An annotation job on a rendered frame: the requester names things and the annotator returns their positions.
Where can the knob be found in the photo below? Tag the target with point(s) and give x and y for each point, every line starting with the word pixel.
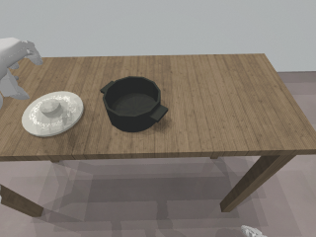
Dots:
pixel 50 107

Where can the robot right hand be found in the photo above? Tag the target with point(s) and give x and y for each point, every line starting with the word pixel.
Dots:
pixel 251 232

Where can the lid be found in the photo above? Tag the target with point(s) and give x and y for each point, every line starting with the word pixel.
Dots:
pixel 38 124

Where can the robot left hand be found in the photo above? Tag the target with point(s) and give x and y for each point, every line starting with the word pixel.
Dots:
pixel 11 51

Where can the pot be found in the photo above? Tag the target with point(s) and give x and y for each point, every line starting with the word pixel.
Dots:
pixel 133 103

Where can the table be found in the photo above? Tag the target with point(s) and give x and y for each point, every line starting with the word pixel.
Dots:
pixel 219 105

